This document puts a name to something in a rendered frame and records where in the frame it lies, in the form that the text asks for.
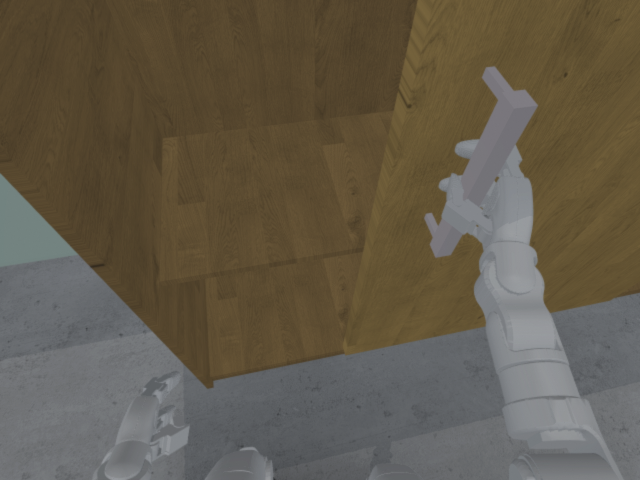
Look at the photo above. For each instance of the left robot thigh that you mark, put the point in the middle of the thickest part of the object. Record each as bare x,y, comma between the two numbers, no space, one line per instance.
242,465

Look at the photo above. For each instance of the robot right hand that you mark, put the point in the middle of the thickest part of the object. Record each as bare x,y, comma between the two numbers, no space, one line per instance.
508,203

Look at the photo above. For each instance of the wardrobe door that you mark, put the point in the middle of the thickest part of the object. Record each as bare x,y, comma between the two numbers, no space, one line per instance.
579,60

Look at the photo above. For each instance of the right robot upper arm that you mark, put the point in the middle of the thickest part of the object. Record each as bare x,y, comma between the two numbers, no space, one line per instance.
561,466

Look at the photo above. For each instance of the robot left hand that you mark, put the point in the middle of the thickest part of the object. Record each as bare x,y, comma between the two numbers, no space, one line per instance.
144,421

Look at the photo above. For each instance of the handle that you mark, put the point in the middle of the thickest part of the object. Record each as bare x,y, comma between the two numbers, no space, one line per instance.
508,120

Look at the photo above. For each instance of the robot right forearm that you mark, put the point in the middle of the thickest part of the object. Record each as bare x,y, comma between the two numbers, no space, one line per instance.
543,405

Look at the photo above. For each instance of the robot left forearm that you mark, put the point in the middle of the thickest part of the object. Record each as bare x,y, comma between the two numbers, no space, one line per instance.
129,460

